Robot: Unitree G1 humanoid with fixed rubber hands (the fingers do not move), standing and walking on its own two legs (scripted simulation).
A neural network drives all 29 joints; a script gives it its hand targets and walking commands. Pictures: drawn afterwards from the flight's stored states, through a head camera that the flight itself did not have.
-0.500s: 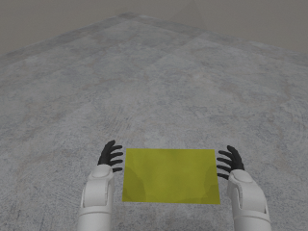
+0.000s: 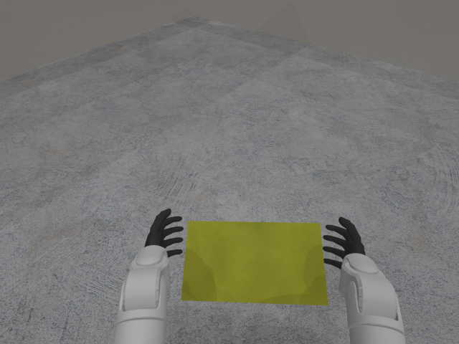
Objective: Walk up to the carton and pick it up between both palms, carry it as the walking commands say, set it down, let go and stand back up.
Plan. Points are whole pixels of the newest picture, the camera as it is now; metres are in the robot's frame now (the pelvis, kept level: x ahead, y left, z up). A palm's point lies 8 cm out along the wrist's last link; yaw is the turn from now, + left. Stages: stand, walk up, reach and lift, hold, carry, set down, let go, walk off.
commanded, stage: carry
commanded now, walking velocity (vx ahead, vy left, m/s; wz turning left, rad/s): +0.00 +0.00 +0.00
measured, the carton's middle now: (252, 264) +0.31 -0.01 -0.09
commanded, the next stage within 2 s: hold in 1.04 s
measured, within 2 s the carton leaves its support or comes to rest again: neither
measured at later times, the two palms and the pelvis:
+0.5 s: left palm (147, 254) +0.26 +0.17 +0.04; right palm (345, 265) +0.25 -0.17 +0.03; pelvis -0.01 +0.01 +0.00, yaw +0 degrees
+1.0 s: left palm (143, 253) +0.27 +0.18 +0.04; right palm (340, 263) +0.25 -0.16 +0.03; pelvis +0.00 +0.02 +0.00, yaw -1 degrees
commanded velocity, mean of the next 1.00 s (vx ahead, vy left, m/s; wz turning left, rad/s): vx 0.00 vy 0.00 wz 0.00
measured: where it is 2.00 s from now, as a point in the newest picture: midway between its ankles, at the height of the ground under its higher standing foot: outside the picture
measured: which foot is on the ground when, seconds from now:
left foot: down 0.00-1.00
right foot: down 0.00-1.00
